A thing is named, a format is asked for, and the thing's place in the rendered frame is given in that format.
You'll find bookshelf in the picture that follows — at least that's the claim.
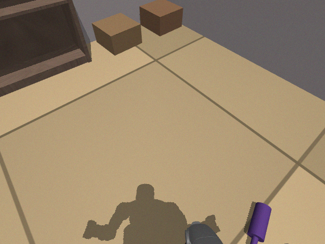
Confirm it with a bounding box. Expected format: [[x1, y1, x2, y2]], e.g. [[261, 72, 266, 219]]
[[0, 0, 92, 97]]

